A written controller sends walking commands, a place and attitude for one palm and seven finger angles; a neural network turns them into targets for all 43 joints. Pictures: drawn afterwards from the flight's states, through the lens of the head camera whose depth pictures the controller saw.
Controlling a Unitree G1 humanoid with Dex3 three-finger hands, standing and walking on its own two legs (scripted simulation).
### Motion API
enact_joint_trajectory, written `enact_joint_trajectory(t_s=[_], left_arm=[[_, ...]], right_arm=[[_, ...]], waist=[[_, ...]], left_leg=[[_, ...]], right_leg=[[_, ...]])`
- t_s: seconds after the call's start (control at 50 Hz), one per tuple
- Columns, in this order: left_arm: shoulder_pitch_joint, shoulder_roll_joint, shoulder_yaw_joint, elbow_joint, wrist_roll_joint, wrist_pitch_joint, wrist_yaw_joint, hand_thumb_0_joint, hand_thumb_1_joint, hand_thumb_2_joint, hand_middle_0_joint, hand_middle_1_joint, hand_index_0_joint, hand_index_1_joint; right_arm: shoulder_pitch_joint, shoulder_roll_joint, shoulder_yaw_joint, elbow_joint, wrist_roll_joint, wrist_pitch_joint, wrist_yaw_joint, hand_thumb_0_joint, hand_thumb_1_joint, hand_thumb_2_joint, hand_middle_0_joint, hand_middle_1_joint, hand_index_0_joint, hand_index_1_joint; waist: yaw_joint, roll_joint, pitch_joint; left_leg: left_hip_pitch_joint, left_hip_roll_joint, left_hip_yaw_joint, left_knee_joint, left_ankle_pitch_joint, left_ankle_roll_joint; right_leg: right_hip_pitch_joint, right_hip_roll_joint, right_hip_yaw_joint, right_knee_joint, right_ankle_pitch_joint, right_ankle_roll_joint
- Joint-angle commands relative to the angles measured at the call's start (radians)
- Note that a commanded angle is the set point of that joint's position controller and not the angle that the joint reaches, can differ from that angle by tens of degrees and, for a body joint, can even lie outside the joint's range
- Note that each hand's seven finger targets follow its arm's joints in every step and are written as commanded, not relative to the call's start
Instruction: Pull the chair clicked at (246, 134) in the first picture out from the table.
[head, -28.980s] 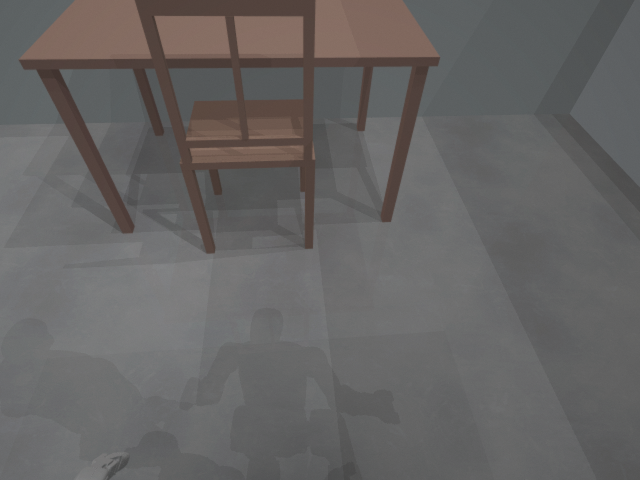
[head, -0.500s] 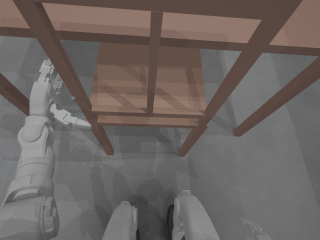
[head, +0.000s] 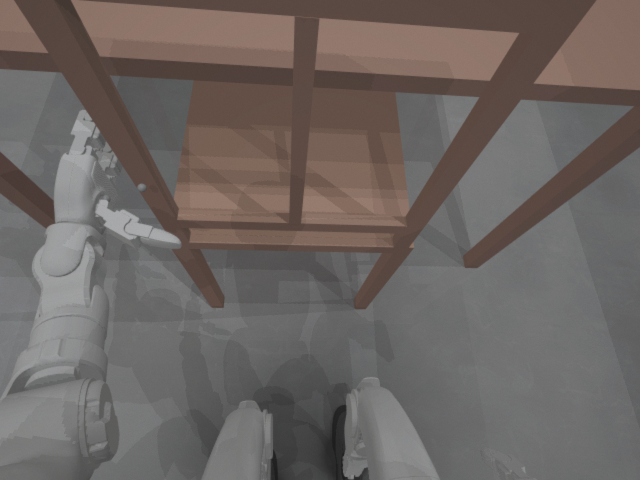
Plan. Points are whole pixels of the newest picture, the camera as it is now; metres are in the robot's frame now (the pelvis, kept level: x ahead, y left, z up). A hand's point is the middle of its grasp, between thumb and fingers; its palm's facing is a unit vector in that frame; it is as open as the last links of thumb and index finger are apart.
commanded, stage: hook a spindle and tug to test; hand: left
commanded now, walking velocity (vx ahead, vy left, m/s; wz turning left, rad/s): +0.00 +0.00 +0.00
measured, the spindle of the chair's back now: (299, 150) +0.48 +0.01 +0.06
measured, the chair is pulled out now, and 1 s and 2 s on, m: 0.00 0.00 0.04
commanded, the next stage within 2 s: step backward, pulling the chair out in 1.58 s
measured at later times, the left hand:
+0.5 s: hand (155, 186) +0.46 +0.19 +0.02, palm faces -0.04 -1.00 -0.05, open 14.7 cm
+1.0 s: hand (156, 185) +0.46 +0.19 +0.02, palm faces -0.02 -1.00 -0.04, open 5.6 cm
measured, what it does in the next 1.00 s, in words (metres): stands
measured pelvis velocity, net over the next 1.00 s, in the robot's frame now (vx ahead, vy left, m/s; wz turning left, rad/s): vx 0.01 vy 0.00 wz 0.00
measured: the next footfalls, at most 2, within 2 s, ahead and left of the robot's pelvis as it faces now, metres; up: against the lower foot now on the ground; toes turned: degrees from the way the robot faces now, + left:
none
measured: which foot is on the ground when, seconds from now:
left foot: down 0.00-1.00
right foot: down 0.00-1.00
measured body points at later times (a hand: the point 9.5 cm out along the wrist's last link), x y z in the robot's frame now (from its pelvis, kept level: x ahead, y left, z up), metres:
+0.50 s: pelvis +0.00 +0.00 +0.00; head +0.16 +0.02 +0.42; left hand +0.46 +0.24 +0.03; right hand +0.07 -0.27 -0.11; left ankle +0.00 +0.09 -0.62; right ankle +0.07 -0.12 -0.62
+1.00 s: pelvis +0.01 +0.00 +0.00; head +0.16 +0.02 +0.43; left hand +0.46 +0.24 +0.03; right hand +0.08 -0.27 -0.11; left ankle +0.00 +0.09 -0.62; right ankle +0.07 -0.12 -0.62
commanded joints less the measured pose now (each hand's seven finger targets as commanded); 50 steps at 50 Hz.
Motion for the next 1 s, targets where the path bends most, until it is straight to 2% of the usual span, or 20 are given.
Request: enact_joint_trajectory(t_s=[0.0, 0.02, 0.04, 0.06, 0.1, 0.14, 0.16, 0.2, 0.26, 0.3, 0.36, 0.38, 0.46, 0.54, 0.56, 0.58, 0.66, 0.86, 0.9, 0.98], left_arm=[[-0.372, 0.158, -0.026, -0.149, -0.025, -0.053, -0.012, 0.000, -0.500, 0.300, -0.060, -0.080, -0.060, -0.080], [-0.346, 0.197, 0.014, -0.100, -0.020, -0.039, -0.010, 0.000, -0.500, 0.300, -0.060, -0.080, -0.060, -0.080], [-0.381, 0.194, 0.005, -0.089, -0.021, -0.033, -0.011, 0.000, -0.500, 0.300, -0.060, -0.080, -0.060, -0.080], [-0.385, 0.227, 0.032, -0.074, -0.016, -0.031, -0.007, 0.000, -0.500, 0.300, -0.060, -0.080, -0.060, -0.080], [-0.416, 0.222, 0.020, -0.106, -0.012, -0.039, -0.002, 0.000, -0.500, 0.300, -0.095, -0.190, -0.095, -0.190], [-0.451, 0.218, 0.013, -0.170, -0.006, -0.064, 0.010, 0.000, -0.500, 0.300, -0.130, -0.299, -0.130, -0.299], [-0.421, 0.252, 0.044, -0.186, -0.005, -0.074, 0.017, 0.000, -0.500, 0.300, -0.148, -0.354, -0.148, -0.354], [-0.391, 0.248, 0.044, -0.207, -0.013, -0.084, 0.022, 0.000, -0.500, 0.300, -0.183, -0.464, -0.183, -0.464], [-0.362, 0.236, 0.045, -0.168, -0.012, -0.068, 0.019, 0.000, -0.500, 0.300, -0.236, -0.628, -0.236, -0.628], [-0.344, 0.203, 0.019, -0.157, -0.010, -0.051, 0.013, 0.000, -0.500, 0.300, -0.271, -0.738, -0.271, -0.738], [-0.324, 0.208, 0.024, -0.156, -0.009, -0.035, 0.013, 0.000, -0.500, 0.300, -0.324, -0.902, -0.324, -0.902], [-0.352, 0.184, -0.001, -0.176, -0.013, -0.037, 0.011, 0.000, -0.444, 0.324, -0.342, -0.957, -0.342, -0.957], [-0.347, 0.181, 0.001, -0.213, -0.019, -0.056, 0.024, 0.000, -0.220, 0.420, -0.412, -1.176, -0.412, -1.176], [-0.399, 0.171, -0.013, -0.174, -0.005, -0.070, 0.039, 0.000, 0.004, 0.516, -0.482, -1.395, -0.482, -1.395], [-0.392, 0.187, -0.001, -0.165, 0.000, -0.073, 0.040, 0.000, 0.060, 0.540, -0.500, -1.450, -0.500, -1.450], [-0.380, 0.214, 0.019, -0.168, 0.005, -0.079, 0.042, 0.000, 0.116, 0.564, -0.500, -1.450, -0.500, -1.450], [-0.409, 0.156, -0.035, -0.162, 0.007, -0.078, 0.033, 0.000, 0.340, 0.660, -0.500, -1.450, -0.500, -1.450], [-0.366, 0.162, -0.025, -0.199, -0.011, -0.069, 0.027, 0.000, 0.900, 0.900, -0.500, -1.450, -0.500, -1.450], [-0.361, 0.147, -0.042, -0.200, -0.011, -0.071, 0.028, 0.000, 0.900, 0.900, -0.500, -1.450, -0.500, -1.450], [-0.321, 0.185, 0.004, -0.190, -0.015, -0.076, 0.032, 0.000, 0.900, 0.900, -0.500, -1.450, -0.500, -1.450]], right_arm=[[0.125, -0.177, -0.069, -0.054, 0.007, -0.016, -0.013, 0.000, -0.900, -0.900, 0.200, 0.300, 0.200, 0.300], [0.126, -0.182, -0.068, -0.049, 0.008, -0.011, -0.014, 0.000, -0.900, -0.900, 0.200, 0.300, 0.200, 0.300], [0.119, -0.183, -0.064, -0.050, 0.010, -0.008, -0.016, 0.000, -0.900, -0.900, 0.200, 0.300, 0.200, 0.300], [0.121, -0.185, -0.063, -0.052, 0.010, -0.006, -0.019, 0.000, -0.900, -0.900, 0.200, 0.300, 0.200, 0.300], [0.118, -0.181, -0.061, -0.067, 0.010, -0.007, -0.019, 0.000, -0.900, -0.900, 0.200, 0.300, 0.200, 0.300], [0.120, -0.175, -0.063, -0.066, 0.002, -0.008, -0.015, 0.000, -0.900, -0.900, 0.200, 0.300, 0.200, 0.300], [0.124, -0.176, -0.064, -0.070, 0.000, -0.007, -0.013, 0.000, -0.900, -0.900, 0.200, 0.300, 0.200, 0.300], [0.125, -0.174, -0.066, -0.078, -0.001, -0.007, -0.010, 0.000, -0.900, -0.900, 0.200, 0.300, 0.200, 0.300], [0.122, -0.171, -0.063, -0.071, 0.001, 0.001, -0.008, 0.000, -0.900, -0.900, 0.200, 0.300, 0.200, 0.300], [0.124, -0.172, -0.065, -0.078, 0.007, 0.003, -0.007, 0.000, -0.900, -0.900, 0.200, 0.300, 0.200, 0.300], [0.125, -0.174, -0.068, -0.077, 0.008, 0.009, -0.007, 0.000, -0.900, -0.900, 0.200, 0.300, 0.200, 0.300], [0.121, -0.170, -0.067, -0.077, 0.009, 0.008, -0.008, 0.000, -0.900, -0.900, 0.200, 0.300, 0.200, 0.300], [0.122, -0.168, -0.069, -0.076, 0.007, 0.002, -0.008, 0.000, -0.900, -0.900, 0.200, 0.300, 0.200, 0.300], [0.123, -0.166, -0.065, -0.060, 0.003, -0.002, -0.009, 0.000, -0.900, -0.900, 0.200, 0.300, 0.200, 0.300], [0.124, -0.167, -0.065, -0.059, 0.002, -0.003, -0.010, 0.000, -0.900, -0.900, 0.200, 0.300, 0.200, 0.300], [0.125, -0.170, -0.065, -0.062, 0.002, -0.002, -0.011, 0.000, -0.900, -0.900, 0.200, 0.300, 0.200, 0.300], [0.124, -0.169, -0.068, -0.058, 0.002, 0.000, -0.007, 0.000, -0.900, -0.900, 0.200, 0.300, 0.200, 0.300], [0.123, -0.167, -0.070, -0.065, 0.004, 0.009, -0.004, 0.000, -0.900, -0.900, 0.200, 0.300, 0.200, 0.300], [0.123, -0.166, -0.068, -0.069, 0.007, 0.007, -0.004, 0.000, -0.900, -0.900, 0.200, 0.300, 0.200, 0.300], [0.114, -0.164, -0.067, -0.070, 0.007, 0.005, -0.006, 0.000, -0.900, -0.900, 0.200, 0.300, 0.200, 0.300]], waist=[[-0.029, 0.102, -0.479], [-0.017, 0.080, -0.454], [-0.028, 0.068, -0.434], [-0.019, 0.059, -0.426], [-0.013, 0.091, -0.452], [-0.012, 0.140, -0.525], [0.003, 0.135, -0.559], [-0.001, 0.113, -0.594], [-0.006, 0.086, -0.540], [-0.009, 0.087, -0.529], [-0.003, 0.081, -0.516], [-0.014, 0.084, -0.515], [-0.006, 0.098, -0.537], [-0.024, 0.083, -0.485], [-0.017, 0.079, -0.490], [-0.007, 0.100, -0.500], [-0.022, 0.132, -0.508], [-0.012, 0.109, -0.562], [-0.015, 0.101, -0.538], [-0.003, 0.064, -0.504]], left_leg=[[0.281, 0.011, -0.082, -0.184, 0.440, -0.043], [0.240, 0.010, -0.076, -0.189, 0.400, -0.039], [0.203, 0.005, -0.069, -0.188, 0.350, -0.031], [0.186, 0.003, -0.072, -0.193, 0.337, -0.031], [0.201, -0.001, -0.070, -0.190, 0.352, -0.030], [0.270, 0.002, -0.074, -0.178, 0.427, -0.041], [0.287, 0.003, -0.075, -0.173, 0.472, -0.046], [0.293, 0.004, -0.073, -0.159, 0.527, -0.046], [0.232, 0.004, -0.064, -0.165, 0.478, -0.036], [0.239, 0.006, -0.063, -0.172, 0.472, -0.034], [0.244, 0.009, -0.066, -0.183, 0.464, -0.038], [0.241, 0.007, -0.061, -0.181, 0.453, -0.034], [0.280, 0.008, -0.068, -0.186, 0.477, -0.042], [0.234, 0.004, -0.065, -0.181, 0.414, -0.036], [0.225, 0.002, -0.062, -0.181, 0.408, -0.034], [0.235, 0.003, -0.062, -0.183, 0.424, -0.038], [0.289, 0.008, -0.076, -0.180, 0.465, -0.049], [0.299, 0.006, -0.067, -0.179, 0.517, -0.045], [0.302, 0.009, -0.075, -0.186, 0.514, -0.045], [0.232, 0.002, -0.055, -0.193, 0.435, -0.033]], right_leg=[[0.312, 0.033, 0.047, -0.104, 0.161, -0.023], [0.323, 0.031, 0.050, -0.107, 0.142, -0.022], [0.323, 0.031, 0.056, -0.112, 0.119, -0.021], [0.334, 0.029, 0.055, -0.110, 0.110, -0.023], [0.337, 0.029, 0.060, -0.102, 0.121, -0.026], [0.333, 0.028, 0.058, -0.091, 0.166, -0.025], [0.359, 0.030, 0.060, -0.085, 0.200, -0.027], [0.390, 0.032, 0.064, -0.078, 0.257, -0.026], [0.408, 0.030, 0.067, -0.085, 0.248, -0.021], [0.391, 0.031, 0.064, -0.088, 0.236, -0.022], [0.386, 0.031, 0.061, -0.097, 0.218, -0.021], [0.389, 0.030, 0.063, -0.101, 0.221, -0.019], [0.383, 0.032, 0.060, -0.102, 0.223, -0.021], [0.365, 0.032, 0.062, -0.102, 0.187, -0.020], [0.377, 0.032, 0.065, -0.102, 0.187, -0.022], [0.380, 0.031, 0.065, -0.097, 0.193, -0.025], [0.331, 0.031, 0.054, -0.093, 0.192, -0.025], [0.401, 0.032, 0.061, -0.102, 0.260, -0.024], [0.382, 0.033, 0.056, -0.101, 0.246, -0.026], [0.431, 0.032, 0.070, -0.115, 0.229, -0.023]])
